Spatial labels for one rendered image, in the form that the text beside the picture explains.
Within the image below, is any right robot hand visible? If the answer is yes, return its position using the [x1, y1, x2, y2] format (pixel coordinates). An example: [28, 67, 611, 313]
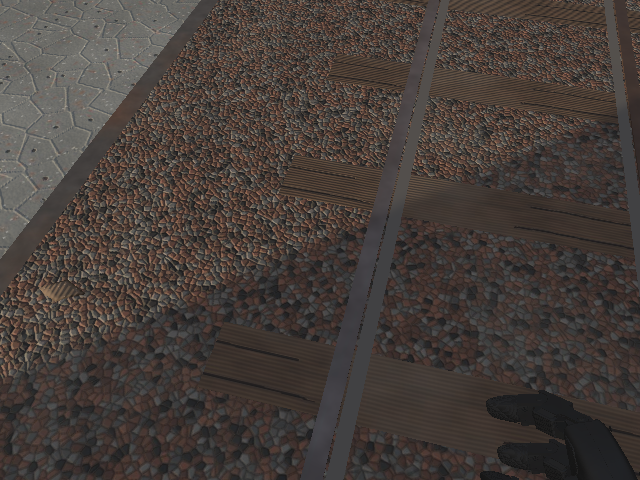
[480, 390, 640, 480]

